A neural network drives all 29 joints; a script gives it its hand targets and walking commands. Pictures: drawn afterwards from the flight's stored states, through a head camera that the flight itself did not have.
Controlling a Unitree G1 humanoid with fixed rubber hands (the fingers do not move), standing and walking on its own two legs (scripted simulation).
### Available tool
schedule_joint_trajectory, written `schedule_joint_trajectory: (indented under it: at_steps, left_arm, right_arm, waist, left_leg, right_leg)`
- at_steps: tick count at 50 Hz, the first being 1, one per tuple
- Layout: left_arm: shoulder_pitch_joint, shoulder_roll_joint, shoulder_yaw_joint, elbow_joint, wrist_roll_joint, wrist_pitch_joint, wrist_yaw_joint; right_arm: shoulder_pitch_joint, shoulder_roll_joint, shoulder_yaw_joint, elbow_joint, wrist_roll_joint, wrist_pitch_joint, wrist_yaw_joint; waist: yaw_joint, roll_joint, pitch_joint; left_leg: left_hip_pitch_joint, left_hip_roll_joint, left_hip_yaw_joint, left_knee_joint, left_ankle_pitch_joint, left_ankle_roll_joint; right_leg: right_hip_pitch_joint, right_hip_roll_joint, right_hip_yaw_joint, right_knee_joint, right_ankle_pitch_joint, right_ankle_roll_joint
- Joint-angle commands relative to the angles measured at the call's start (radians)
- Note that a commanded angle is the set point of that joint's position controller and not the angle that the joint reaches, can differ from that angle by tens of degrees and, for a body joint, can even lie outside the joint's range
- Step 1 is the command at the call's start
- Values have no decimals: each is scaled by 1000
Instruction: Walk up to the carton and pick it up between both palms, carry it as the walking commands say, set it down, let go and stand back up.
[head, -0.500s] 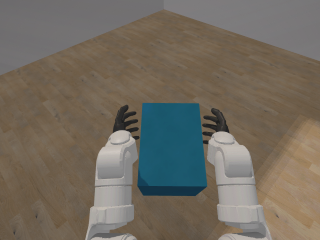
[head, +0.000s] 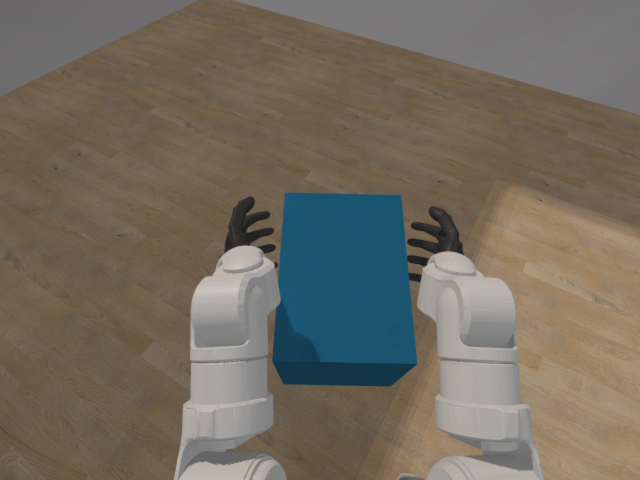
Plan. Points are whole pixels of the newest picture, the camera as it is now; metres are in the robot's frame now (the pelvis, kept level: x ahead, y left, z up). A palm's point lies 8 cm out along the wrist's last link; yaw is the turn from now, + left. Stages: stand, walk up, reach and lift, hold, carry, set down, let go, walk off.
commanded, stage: carry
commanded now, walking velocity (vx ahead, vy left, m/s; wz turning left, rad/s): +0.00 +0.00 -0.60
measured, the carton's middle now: (339, 293) +0.36 +0.02 +0.01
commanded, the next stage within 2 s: none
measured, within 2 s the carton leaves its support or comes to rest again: neither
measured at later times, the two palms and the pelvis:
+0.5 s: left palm (361, 279) +0.33 +0.00 +0.09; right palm (570, 363) +0.25 -0.21 +0.09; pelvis -0.03 +0.01 -0.02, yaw -19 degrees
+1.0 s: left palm (495, 367) +0.24 -0.13 +0.10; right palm out of the picture +0.08 -0.29 +0.08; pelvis -0.10 +0.01 -0.01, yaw -37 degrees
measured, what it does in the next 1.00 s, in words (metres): walks backwards, turning right: right foot, then left foot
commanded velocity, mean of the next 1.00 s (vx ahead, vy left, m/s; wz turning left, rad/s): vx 0.00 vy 0.00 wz -0.60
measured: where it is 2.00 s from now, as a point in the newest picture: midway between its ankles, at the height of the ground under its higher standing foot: outside the picture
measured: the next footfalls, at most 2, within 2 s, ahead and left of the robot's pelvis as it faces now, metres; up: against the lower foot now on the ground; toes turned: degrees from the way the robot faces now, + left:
right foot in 0.14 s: +0.03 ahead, -0.13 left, +0.00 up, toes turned -12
left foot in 0.48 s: +0.04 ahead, +0.11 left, +0.00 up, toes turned -10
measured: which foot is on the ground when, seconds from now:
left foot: down 0.00-0.14, up 0.16-0.46, down 0.48-0.82, up 0.84-1.00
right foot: up 0.00-0.12, down 0.14-0.48, up 0.50-0.78, down 0.80-1.00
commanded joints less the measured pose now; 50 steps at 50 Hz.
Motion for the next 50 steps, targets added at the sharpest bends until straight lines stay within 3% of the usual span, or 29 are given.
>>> schedule_joint_trajectory:
  at_steps: [1,4,6,7,8,9,10,12,14,19,21,23,24,25,26,27,28,29,31,33,37,39,40,41,42,43,45,47,50]
  left_arm:
    - [-374,-952,-516,80,-306,42,-211]
    - [-379,-939,-492,106,-291,45,-216]
    - [-369,-946,-480,117,-278,48,-224]
    - [-337,-934,-465,127,-269,49,-227]
    - [-355,-912,-443,138,-253,40,-223]
    - [-400,-893,-441,130,-262,34,-225]
    - [-367,-907,-434,123,-258,28,-230]
    - [-373,-943,-421,114,-242,13,-233]
    - [-398,-956,-426,88,-236,-6,-230]
    - [-306,-928,-421,95,-206,-10,-222]
    - [-295,-924,-426,91,-208,-7,-221]
    - [-257,-936,-442,79,-216,2,-222]
    - [-214,-953,-453,72,-222,10,-224]
    - [-238,-958,-465,68,-230,13,-225]
    - [-315,-960,-493,20,-248,14,-231]
    - [-370,-959,-507,-1,-261,14,-232]
    - [-372,-967,-510,17,-276,18,-241]
    - [-398,-983,-521,10,-297,20,-245]
    - [-414,-985,-518,49,-307,26,-248]
    - [-439,-977,-517,84,-315,28,-243]
    - [-434,-954,-486,167,-302,42,-238]
    - [-424,-954,-471,188,-290,45,-241]
    - [-408,-955,-464,191,-283,48,-244]
    - [-362,-943,-448,198,-272,48,-248]
    - [-411,-927,-428,203,-257,36,-242]
    - [-430,-929,-437,164,-273,32,-245]
    - [-404,-962,-418,158,-251,19,-247]
    - [-427,-979,-398,156,-232,1,-239]
    - [-367,-963,-384,160,-204,-9,-226]
  right_arm:
    - [-396,844,396,-32,231,-33,178]
    - [-399,850,402,0,219,-29,180]
    - [-392,870,419,11,225,-25,185]
    - [-404,865,427,10,229,-22,186]
    - [-440,882,454,2,239,-18,190]
    - [-513,876,460,7,260,-24,194]
    - [-505,905,485,-4,285,-29,202]
    - [-570,935,529,-52,326,-45,217]
    - [-598,951,547,-75,352,-60,224]
    - [-531,934,552,-78,355,-58,224]
    - [-509,928,542,-73,347,-54,222]
    - [-443,937,529,-69,335,-45,222]
    - [-386,948,524,-72,326,-36,226]
    - [-409,920,504,-64,317,-40,226]
    - [-406,930,492,-58,309,-48,227]
    - [-432,932,487,-81,308,-47,227]
    - [-417,927,482,-71,289,-42,226]
    - [-434,923,473,-72,282,-40,225]
    - [-453,906,440,-41,266,-40,218]
    - [-468,882,410,-11,251,-41,210]
    - [-439,860,383,69,210,-31,198]
    - [-434,867,389,89,209,-26,198]
    - [-424,875,398,92,215,-24,200]
    - [-417,879,412,89,220,-19,203]
    - [-514,890,455,60,241,-18,207]
    - [-533,912,460,54,268,-25,210]
    - [-587,952,519,-1,321,-37,225]
    - [-656,970,545,-30,358,-51,235]
    - [-622,957,554,-44,376,-53,236]
  waist:
    - [-65,214,-384]
    - [-67,209,-384]
    - [-50,138,-390]
    - [-33,44,-413]
    - [-26,-247,-447]
    - [-28,-289,-445]
    - [-34,-201,-445]
    - [-34,-142,-417]
    - [-32,-134,-439]
    - [-21,-162,-467]
    - [-19,-178,-465]
    - [-33,-151,-472]
    - [-42,-93,-475]
    - [-47,133,-445]
    - [-62,365,-437]
    - [-55,236,-421]
    - [-55,134,-400]
    - [-52,103,-377]
    - [-44,150,-350]
    - [-52,190,-354]
    - [-67,220,-369]
    - [-48,173,-365]
    - [-41,103,-365]
    - [-31,-81,-374]
    - [-30,-378,-352]
    - [-41,-235,-377]
    - [-41,-133,-388]
    - [-38,-143,-408]
    - [-28,-158,-427]
  left_leg:
    - [369,219,-74,-5,835,73]
    - [390,240,-68,83,829,41]
    - [280,220,-30,208,710,-32]
    - [82,189,-39,315,456,-85]
    - [-230,71,-20,494,-118,-153]
    - [-372,40,-92,549,-402,-152]
    - [-357,53,-149,572,-370,-149]
    - [-328,21,-159,547,-262,-134]
    - [-291,-2,-154,506,-194,-130]
    - [-195,-47,-146,325,-153,-105]
    - [-121,-66,-126,212,-132,-98]
    - [52,-70,-71,-19,-7,-90]
    - [202,-8,-92,-116,124,-70]
    - [347,186,-279,-130,407,-9]
    - [344,383,-454,-118,704,135]
    - [309,390,-423,-119,761,184]
    - [255,363,-365,-125,645,185]
    - [228,330,-299,-139,552,155]
    - [232,262,-176,-127,524,89]
    - [246,239,-107,-96,563,59]
    - [318,271,-88,-5,648,43]
    - [276,256,-45,93,572,-17]
    - [168,228,-31,184,446,-59]
    - [-57,178,-36,326,122,-117]
    - [-337,40,-23,439,-374,-160]
    - [-363,76,-119,552,-373,-160]
    - [-337,53,-153,600,-250,-147]
    - [-316,33,-155,577,-179,-140]
    - [-289,4,-152,482,-178,-130]
  right_leg:
    - [12,22,-48,-169,-12,-9]
    - [82,42,-72,-373,57,-19]
    - [254,-1,-5,-590,244,-25]
    - [435,-123,162,-586,521,-57]
    - [658,-337,456,-473,1225,-175]
    - [713,-343,467,-440,1334,-236]
    - [685,-310,410,-437,1224,-226]
    - [586,-255,352,-472,991,-209]
    - [553,-229,328,-490,857,-212]
    - [504,-213,367,-502,783,-209]
    - [462,-194,375,-500,757,-195]
    - [378,-144,320,-445,691,-151]
    - [265,-105,273,-377,558,-115]
    - [34,-3,160,-227,248,-47]
    - [-81,38,49,33,-170,-5]
    - [-72,-11,86,186,-184,-3]
    - [-58,-25,97,246,-134,-2]
    - [-59,-34,90,242,-94,-1]
    - [-31,-37,56,105,-47,6]
    - [40,-13,15,-48,-50,8]
    - [114,24,-48,-313,-16,-1]
    - [221,24,-42,-557,156,-1]
    - [328,-41,57,-626,228,-15]
    - [485,-221,304,-636,553,-56]
    - [577,-365,540,-562,1009,-186]
    - [620,-328,456,-495,1081,-208]
    - [562,-252,331,-489,889,-191]
    - [534,-217,305,-510,728,-203]
    - [532,-225,356,-529,674,-224]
